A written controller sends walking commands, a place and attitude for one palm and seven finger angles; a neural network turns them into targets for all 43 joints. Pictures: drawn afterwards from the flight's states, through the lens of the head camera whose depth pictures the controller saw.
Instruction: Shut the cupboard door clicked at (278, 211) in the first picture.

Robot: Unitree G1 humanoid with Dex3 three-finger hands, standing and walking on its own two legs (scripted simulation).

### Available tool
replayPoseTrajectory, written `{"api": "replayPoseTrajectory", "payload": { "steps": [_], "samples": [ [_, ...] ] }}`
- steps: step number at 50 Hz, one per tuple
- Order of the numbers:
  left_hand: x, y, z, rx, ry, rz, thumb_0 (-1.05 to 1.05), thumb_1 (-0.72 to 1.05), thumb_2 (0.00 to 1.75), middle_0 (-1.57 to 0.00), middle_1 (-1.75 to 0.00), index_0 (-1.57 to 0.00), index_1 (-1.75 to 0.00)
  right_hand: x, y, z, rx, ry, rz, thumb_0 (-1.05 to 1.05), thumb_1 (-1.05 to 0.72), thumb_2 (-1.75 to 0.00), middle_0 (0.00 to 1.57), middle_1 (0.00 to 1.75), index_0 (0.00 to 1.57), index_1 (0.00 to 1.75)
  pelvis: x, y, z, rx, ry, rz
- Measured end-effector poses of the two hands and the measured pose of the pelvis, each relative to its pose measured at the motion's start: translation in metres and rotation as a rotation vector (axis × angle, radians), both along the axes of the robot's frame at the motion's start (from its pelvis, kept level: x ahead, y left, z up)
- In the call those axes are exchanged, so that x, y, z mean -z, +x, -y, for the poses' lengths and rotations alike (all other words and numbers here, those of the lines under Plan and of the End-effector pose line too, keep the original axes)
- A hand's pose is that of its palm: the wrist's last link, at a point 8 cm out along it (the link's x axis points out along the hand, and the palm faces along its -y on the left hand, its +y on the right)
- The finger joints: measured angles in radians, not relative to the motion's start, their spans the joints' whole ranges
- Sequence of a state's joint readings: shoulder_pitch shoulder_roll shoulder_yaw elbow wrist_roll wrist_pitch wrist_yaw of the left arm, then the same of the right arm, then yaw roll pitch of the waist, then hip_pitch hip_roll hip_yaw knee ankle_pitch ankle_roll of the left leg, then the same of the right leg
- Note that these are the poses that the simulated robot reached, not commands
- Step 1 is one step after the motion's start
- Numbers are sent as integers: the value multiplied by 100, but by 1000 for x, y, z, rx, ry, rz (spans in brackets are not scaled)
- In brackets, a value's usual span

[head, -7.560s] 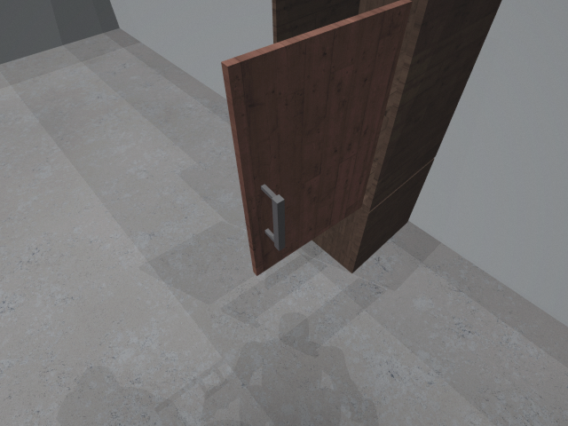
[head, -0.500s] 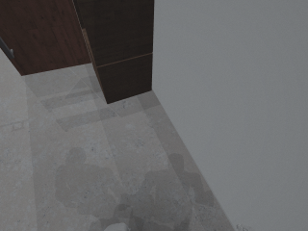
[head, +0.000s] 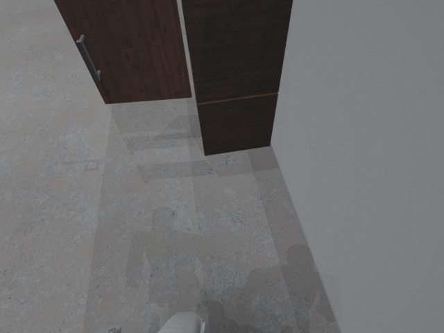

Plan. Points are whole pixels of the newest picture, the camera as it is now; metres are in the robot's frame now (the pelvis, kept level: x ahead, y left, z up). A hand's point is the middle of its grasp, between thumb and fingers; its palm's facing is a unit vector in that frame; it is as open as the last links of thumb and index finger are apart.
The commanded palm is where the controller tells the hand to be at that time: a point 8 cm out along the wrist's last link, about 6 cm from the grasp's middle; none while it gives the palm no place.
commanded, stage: turn to face it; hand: left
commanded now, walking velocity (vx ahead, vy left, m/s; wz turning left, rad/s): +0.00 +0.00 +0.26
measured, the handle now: (90, 59) +1.03 +0.58 -0.10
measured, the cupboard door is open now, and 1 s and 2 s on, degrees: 85 85 85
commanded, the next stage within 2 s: take the last steps up to it in 0.04 s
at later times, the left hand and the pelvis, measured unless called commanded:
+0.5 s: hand out of the picture +0.10 +0.21 -0.16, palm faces +0.17 -0.95 -0.25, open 7.4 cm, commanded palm none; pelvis +0.06 -0.01 +0.00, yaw +8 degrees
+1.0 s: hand out of the picture +0.09 +0.24 -0.19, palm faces +0.33 -0.93 -0.16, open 7.4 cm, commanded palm none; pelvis +0.21 +0.10 -0.02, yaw +13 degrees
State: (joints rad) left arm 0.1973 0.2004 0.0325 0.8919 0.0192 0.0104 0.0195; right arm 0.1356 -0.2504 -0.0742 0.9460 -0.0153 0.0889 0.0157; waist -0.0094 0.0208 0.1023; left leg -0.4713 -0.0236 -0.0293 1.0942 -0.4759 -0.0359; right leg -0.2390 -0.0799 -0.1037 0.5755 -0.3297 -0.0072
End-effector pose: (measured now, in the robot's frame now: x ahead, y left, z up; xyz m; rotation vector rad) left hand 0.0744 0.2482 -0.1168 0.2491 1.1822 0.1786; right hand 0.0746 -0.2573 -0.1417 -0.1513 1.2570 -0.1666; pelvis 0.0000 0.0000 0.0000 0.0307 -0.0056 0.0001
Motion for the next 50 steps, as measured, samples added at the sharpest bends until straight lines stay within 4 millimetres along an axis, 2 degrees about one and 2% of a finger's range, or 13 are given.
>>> {"api": "replayPoseTrajectory", "payload": {
  "steps": [6,11,13,16,20,25,28,31,35,41,46,48,50],
  "samples": [
    [14,-35,12,-77,-69,-79,0,90,90,-20,-30,-20,-30,-14,27,-7,-73,-21,4,1,-90,-90,20,29,19,30,-5,8,1,-49,10,-8],
    [38,-62,2,-162,-114,-141,0,90,90,-20,-30,-20,-30,-12,51,-26,-147,-54,43,1,-90,-90,20,29,19,30,8,14,-11,-88,-15,-11],
    [40,-65,-3,-176,-112,-169,0,90,90,-20,-30,-20,-30,-14,54,-33,-168,-54,44,1,-90,-90,20,29,19,30,7,16,-11,-88,-12,-9],
    [32,-57,-8,-185,-106,-167,0,91,90,-20,-30,-20,-30,-16,50,-39,-178,-43,34,0,-90,-90,20,29,20,30,1,22,-11,-103,-22,-13],
    [16,-29,-11,-184,-87,-98,0,91,90,-20,-30,-20,-30,-11,38,-39,-177,-9,-20,0,-90,-90,20,29,20,30,-5,34,-7,-125,-27,-14],
    [7,13,-8,-169,-37,10,0,91,90,-19,-30,-20,-30,11,30,-26,-158,36,-100,0,-90,-90,20,30,20,30,5,58,6,-145,-8,-8],
    [7,21,-2,-202,-18,44,0,91,90,-19,-30,-20,-30,20,39,-17,-173,39,-150,1,-90,-90,20,30,20,30,9,70,10,-177,-11,13],
    [3,12,8,-239,-32,1,0,91,90,-19,-30,-20,-30,11,65,-14,-187,31,-150,1,-90,-90,20,29,20,30,0,86,7,-191,-5,13],
    [3,-5,22,-279,-86,-110,0,91,90,-20,-30,-20,-30,-7,114,-21,-202,22,-93,1,-91,-90,20,29,19,30,-11,110,-1,-200,9,-6],
    [11,-28,27,-372,-166,-256,0,90,90,-20,-30,-20,-30,-16,199,-61,-289,9,-20,1,-91,-90,20,29,19,30,-11,150,-30,-228,7,-18],
    [31,-35,4,-438,-213,-370,0,90,90,-20,-30,-20,-30,-9,275,-120,-370,0,87,1,-91,-90,20,29,19,30,9,188,-72,-239,-17,-11],
    [41,-26,-14,-435,-217,-401,0,90,90,-20,-30,-20,-30,-4,294,-139,-370,-7,138,1,-91,-90,20,29,19,30,18,198,-86,-242,-22,-1],
    [44,-3,-36,-417,-195,-385,0,90,90,-20,-30,-20,-30,-5,300,-154,-359,-1,145,0,-91,-90,20,29,19,30,16,208,-95,-229,-12,8]
  ]
}}
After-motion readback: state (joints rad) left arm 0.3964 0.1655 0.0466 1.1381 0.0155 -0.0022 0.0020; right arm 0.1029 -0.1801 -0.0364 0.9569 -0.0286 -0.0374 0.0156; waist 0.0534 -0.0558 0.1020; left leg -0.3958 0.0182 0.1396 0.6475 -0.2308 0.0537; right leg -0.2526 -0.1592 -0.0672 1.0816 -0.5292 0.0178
